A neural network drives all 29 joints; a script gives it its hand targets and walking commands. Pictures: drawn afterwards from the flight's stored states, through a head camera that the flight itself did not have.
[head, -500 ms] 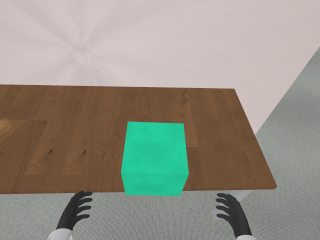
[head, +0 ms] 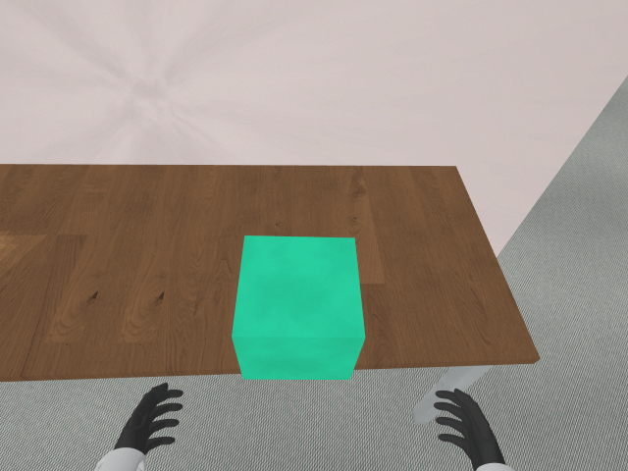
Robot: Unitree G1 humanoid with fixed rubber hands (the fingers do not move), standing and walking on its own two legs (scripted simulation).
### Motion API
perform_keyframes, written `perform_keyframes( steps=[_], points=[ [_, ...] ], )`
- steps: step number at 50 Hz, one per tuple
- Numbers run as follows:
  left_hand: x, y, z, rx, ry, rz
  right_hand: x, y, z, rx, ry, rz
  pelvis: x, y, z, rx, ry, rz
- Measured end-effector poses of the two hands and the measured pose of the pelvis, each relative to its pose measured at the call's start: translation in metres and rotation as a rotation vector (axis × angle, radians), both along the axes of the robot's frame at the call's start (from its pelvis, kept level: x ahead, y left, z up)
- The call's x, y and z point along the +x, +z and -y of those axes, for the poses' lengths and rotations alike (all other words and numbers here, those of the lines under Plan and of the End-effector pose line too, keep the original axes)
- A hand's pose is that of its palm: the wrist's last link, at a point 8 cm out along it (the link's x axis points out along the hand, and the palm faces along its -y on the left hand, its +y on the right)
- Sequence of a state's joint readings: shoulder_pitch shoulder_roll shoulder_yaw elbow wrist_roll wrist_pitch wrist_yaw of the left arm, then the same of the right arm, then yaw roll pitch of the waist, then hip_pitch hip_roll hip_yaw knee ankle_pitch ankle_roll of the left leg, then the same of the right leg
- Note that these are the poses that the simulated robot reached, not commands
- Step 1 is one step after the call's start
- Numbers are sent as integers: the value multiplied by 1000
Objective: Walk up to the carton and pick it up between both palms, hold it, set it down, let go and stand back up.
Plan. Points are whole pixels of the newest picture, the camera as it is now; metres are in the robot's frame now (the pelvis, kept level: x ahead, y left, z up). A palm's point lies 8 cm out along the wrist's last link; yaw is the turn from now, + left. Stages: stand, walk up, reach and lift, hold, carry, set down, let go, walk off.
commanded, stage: let go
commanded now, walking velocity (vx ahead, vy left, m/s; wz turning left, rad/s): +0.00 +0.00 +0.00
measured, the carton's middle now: (298, 309) +0.37 +0.03 -0.10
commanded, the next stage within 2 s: stand in 0.42 s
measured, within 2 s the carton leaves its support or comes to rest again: neither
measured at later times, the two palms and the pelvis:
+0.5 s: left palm (134, 449) +0.15 +0.23 -0.09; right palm out of the picture +0.14 -0.24 -0.10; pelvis +0.00 +0.00 +0.00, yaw -1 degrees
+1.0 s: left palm out of the picture +0.05 +0.24 -0.13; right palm out of the picture -0.01 -0.23 -0.14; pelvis -0.01 +0.01 -0.01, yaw -2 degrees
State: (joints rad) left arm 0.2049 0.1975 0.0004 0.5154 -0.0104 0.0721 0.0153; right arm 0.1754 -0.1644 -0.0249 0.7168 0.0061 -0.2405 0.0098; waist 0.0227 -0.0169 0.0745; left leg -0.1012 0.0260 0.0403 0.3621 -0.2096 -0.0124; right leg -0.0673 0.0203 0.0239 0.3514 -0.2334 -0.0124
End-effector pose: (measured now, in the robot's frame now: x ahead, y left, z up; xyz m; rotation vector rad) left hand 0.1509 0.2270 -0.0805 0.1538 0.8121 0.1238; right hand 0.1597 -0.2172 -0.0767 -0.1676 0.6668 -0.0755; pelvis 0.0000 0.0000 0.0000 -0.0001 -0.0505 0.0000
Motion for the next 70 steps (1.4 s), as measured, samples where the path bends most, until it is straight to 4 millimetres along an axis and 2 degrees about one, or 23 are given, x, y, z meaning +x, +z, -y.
perform_keyframes(
  steps=[21, 24, 29, 33, 39, 43, 48, 56, 70],
  points=[
    [6, -2, 4, 6, -20, -35, -7, -5, 12, -20, -2, -30, -3, -1, 2, 2, -7, -7],
    [3, -4, 1, 32, -47, -24, -14, -13, 18, -32, -26, -114, -3, -3, 1, -2, -11, -25],
    [-18, -15, -10, 48, -25, -52, -50, -35, 35, -46, -96, -297, -2, -9, 0, -10, -15, -36],
    [-40, -26, -15, 53, -8, -120, -83, -46, 41, -50, -133, -391, -2, -11, -1, -7, -21, -42],
    [-69, -39, -15, 45, 1, -218, -128, -55, 37, -39, -172, -500, -5, -9, -3, -4, -29, -47],
    [-83, -44, -15, 39, 7, -265, -150, -59, 30, -28, -188, -553, -6, -8, -5, -2, -33, -46],
    [-98, -48, -16, 35, 19, -312, -166, -63, 21, -13, -203, -597, -7, -7, -7, -1, -37, -42],
    [-121, -55, -15, 26, 37, -392, -182, -69, 6, 14, -213, -653, -7, -5, -10, 0, -42, -33],
    [-162, -65, -1, -11, 44, -552, -206, -75, -17, 53, -223, -760, -5, -3, -14, 2, -48, -22]
  ],
)
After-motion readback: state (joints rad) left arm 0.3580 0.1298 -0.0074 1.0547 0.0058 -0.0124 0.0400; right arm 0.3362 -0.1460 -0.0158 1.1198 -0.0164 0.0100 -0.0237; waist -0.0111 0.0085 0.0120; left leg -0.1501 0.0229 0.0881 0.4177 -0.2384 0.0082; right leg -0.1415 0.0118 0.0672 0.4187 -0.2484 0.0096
